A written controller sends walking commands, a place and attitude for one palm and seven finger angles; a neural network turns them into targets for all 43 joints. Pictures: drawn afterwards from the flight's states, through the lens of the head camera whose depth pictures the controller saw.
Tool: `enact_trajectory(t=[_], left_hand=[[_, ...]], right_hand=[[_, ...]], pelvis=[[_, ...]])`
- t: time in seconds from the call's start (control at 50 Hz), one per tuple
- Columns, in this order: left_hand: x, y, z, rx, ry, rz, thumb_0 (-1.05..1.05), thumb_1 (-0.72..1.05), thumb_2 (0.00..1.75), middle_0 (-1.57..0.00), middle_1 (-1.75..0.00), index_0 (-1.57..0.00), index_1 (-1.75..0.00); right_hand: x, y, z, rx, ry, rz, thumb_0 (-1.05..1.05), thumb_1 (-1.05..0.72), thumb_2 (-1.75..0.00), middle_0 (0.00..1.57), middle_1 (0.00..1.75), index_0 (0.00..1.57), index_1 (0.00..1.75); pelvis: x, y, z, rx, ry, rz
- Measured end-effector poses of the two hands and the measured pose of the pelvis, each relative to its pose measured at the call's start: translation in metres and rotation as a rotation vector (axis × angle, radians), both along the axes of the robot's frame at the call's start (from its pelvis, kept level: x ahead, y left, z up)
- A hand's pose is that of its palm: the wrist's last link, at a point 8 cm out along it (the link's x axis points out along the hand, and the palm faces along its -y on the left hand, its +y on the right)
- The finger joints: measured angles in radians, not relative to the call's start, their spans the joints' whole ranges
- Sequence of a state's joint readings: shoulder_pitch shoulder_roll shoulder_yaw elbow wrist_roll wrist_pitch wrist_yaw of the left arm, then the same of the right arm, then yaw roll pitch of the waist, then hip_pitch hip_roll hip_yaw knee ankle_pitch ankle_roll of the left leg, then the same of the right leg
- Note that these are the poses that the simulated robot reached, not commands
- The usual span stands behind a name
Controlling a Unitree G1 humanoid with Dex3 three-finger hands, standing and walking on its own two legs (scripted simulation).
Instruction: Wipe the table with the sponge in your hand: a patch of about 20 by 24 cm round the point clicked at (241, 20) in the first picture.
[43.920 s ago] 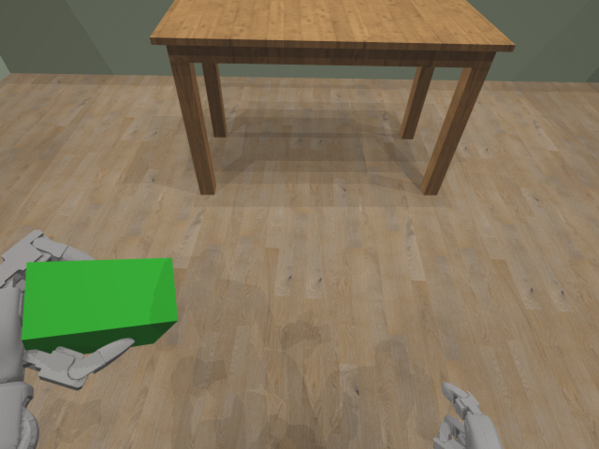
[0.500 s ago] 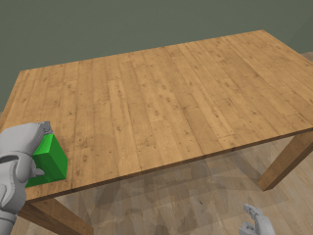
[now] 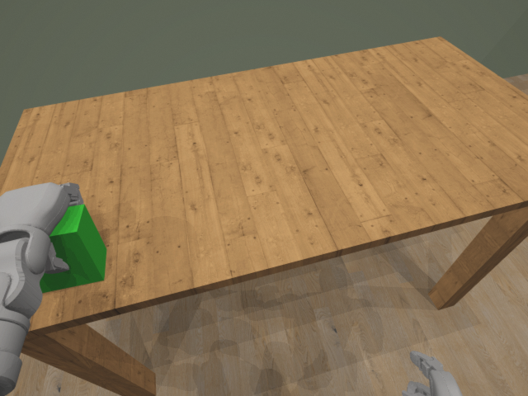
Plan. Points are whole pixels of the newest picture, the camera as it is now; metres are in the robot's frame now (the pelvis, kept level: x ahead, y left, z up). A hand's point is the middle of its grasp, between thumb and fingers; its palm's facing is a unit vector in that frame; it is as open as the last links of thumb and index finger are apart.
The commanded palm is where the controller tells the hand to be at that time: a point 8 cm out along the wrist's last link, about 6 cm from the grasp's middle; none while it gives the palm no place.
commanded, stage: wipe forward along the first lane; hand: left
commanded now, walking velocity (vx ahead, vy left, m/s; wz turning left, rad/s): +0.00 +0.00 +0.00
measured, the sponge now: (60, 258) +0.28 +0.38 +0.03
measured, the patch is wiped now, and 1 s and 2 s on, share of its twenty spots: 0.05 0.05 0.05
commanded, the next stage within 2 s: slide across to the middle lane in 1.34 s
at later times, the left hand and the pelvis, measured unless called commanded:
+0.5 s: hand (56, 209) +0.34 +0.40 +0.08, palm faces -0.16 +0.01 -0.99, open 10.2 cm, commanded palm +0.34 +0.39 +0.11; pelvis -0.02 -0.01 -0.01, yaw -1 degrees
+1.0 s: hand (58, 183) +0.39 +0.42 +0.08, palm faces -0.20 +0.02 -0.98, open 10.2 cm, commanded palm +0.40 +0.41 +0.12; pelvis -0.01 +0.01 -0.02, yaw -2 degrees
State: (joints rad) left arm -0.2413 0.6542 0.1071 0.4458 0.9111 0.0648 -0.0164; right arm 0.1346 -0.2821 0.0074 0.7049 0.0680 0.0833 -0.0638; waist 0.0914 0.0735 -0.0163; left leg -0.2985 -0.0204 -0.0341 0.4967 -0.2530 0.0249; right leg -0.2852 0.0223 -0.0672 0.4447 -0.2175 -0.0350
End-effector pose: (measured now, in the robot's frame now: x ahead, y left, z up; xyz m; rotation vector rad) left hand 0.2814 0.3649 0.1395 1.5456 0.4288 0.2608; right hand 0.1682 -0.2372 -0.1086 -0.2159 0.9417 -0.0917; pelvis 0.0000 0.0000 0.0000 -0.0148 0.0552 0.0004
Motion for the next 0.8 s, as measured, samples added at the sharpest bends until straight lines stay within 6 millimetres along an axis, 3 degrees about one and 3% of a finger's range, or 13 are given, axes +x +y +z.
enact_trajectory(t=[0.36, 0.54, 0.8], left_hand=[[0.033, 0.016, -0.001, 0.016, 0.046, -0.024, 0.01, -0.61, 1.09, -0.77, -1.31, -0.8, -1.32], [0.05, 0.023, -0.002, 0.033, 0.063, -0.006, 0.01, -0.61, 1.09, -0.77, -1.31, -0.8, -1.32], [0.08, 0.036, 0.001, 0.046, 0.082, 0.01, 0.01, -0.61, 1.1, -0.77, -1.32, -0.79, -1.33]], right_hand=[[-0.085, -0.042, -0.019, -0.055, 0.168, -0.126, 0.0, -0.9, -0.89, 0.2, 0.3, 0.2, 0.3], [-0.118, -0.046, -0.025, -0.058, 0.234, -0.168, 0.0, -0.9, -0.89, 0.2, 0.3, 0.2, 0.3], [-0.144, -0.042, -0.025, -0.079, 0.291, -0.21, 0.0, -0.9, -0.89, 0.2, 0.3, 0.2, 0.3]], pelvis=[[-0.013, -0.006, -0.009, -0.002, 0.073, -0.018], [-0.02, -0.006, -0.013, -0.008, 0.106, -0.021], [-0.021, 0.0, -0.017, -0.018, 0.151, -0.028]])
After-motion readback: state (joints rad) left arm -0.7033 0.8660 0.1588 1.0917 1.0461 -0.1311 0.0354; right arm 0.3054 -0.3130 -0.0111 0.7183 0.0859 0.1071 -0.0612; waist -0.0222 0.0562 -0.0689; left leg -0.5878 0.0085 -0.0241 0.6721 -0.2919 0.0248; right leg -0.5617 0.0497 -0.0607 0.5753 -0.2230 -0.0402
